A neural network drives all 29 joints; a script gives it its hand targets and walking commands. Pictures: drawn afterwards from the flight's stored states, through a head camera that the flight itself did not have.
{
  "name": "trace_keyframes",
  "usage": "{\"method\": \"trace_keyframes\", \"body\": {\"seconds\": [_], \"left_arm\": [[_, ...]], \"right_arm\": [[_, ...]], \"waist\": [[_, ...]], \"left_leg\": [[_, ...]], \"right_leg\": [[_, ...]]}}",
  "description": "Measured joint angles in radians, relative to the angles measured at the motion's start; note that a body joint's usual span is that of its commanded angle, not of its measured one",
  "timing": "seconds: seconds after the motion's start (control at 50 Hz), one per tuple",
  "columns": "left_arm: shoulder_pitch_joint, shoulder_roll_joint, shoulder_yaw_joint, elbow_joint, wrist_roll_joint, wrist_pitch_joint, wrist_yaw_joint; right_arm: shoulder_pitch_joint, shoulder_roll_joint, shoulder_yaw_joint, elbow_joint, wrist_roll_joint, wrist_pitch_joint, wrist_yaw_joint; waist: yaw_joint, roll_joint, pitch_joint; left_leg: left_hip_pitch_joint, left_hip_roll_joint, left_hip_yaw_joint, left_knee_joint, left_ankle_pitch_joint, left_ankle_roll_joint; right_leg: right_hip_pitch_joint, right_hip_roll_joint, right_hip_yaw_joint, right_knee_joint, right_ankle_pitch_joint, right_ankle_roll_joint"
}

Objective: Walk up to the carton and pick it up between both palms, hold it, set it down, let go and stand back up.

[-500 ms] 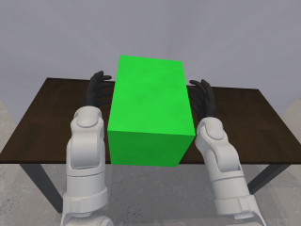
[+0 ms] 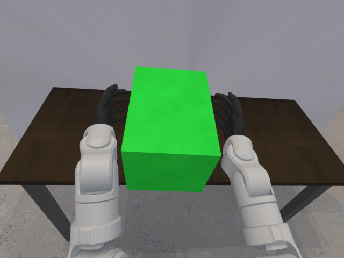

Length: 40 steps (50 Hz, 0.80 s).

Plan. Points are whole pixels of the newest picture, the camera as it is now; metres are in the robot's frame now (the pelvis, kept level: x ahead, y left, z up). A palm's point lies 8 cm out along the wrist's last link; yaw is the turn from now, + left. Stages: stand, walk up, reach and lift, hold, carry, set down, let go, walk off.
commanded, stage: hold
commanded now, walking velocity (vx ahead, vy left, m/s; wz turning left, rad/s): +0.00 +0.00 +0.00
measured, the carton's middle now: (168, 128) +0.40 +0.01 +0.11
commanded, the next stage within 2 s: none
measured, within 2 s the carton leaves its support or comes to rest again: neither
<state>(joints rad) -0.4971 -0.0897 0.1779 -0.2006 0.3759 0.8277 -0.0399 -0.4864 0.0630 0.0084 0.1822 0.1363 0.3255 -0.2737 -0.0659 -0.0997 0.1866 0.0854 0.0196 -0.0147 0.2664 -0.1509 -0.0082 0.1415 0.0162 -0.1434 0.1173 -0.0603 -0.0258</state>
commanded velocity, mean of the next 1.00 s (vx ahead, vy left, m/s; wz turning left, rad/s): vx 0.00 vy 0.00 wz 0.00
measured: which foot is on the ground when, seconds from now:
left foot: down 0.00-1.00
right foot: down 0.00-1.00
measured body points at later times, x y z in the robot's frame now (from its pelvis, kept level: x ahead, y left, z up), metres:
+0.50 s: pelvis -0.01 +0.00 +0.00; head -0.01 +0.04 +0.45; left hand +0.36 +0.15 +0.17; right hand +0.36 -0.12 +0.17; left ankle +0.01 +0.12 -0.75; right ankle +0.02 -0.10 -0.75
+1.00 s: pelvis +0.00 +0.00 +0.00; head +0.00 +0.04 +0.45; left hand +0.36 +0.14 +0.17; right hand +0.36 -0.13 +0.17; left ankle +0.01 +0.12 -0.75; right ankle +0.02 -0.10 -0.75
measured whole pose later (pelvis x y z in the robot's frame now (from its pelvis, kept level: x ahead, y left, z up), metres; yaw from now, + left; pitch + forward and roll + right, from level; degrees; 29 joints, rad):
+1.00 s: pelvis +0.00 +0.00 +0.00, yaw +0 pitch -11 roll -1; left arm -0.51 -0.09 0.18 -0.15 0.37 0.81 -0.03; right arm -0.50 0.07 -0.02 0.21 0.11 0.32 -0.26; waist -0.07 -0.11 0.18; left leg 0.07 0.02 -0.02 0.27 -0.15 -0.01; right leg 0.12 0.01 -0.15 0.13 -0.07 -0.03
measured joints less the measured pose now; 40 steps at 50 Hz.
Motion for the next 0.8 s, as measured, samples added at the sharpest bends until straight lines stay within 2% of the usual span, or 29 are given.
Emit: {"method": "trace_keyframes", "body": {"seconds": [0.2, 0.36, 0.8], "left_arm": [[-0.025, 0.012, 0.003, 0.047, -0.022, -0.026, 0.010], [-0.063, 0.009, 0.017, 0.094, -0.001, -0.024, 0.004], [-0.040, 0.009, 0.005, 0.078, -0.012, -0.023, 0.008]], "right_arm": [[-0.023, 0.008, -0.024, 0.022, -0.024, -0.009, 0.006], [-0.051, 0.010, -0.045, 0.071, -0.038, -0.013, 0.017], [-0.027, 0.016, -0.044, 0.052, -0.037, -0.014, 0.019]], "waist": [[0.009, -0.006, -0.006], [0.010, -0.011, -0.011], [-0.001, -0.004, -0.010]], "left_leg": [[-0.030, 0.001, 0.000, 0.008, 0.009, -0.002], [-0.021, 0.001, -0.002, 0.005, 0.010, -0.003], [-0.038, 0.000, -0.007, 0.013, 0.005, -0.002]], "right_leg": [[-0.039, -0.001, 0.000, 0.028, -0.003, -0.004], [-0.031, -0.001, -0.002, 0.027, -0.003, -0.006], [-0.043, -0.002, -0.007, 0.028, -0.007, -0.004]]}}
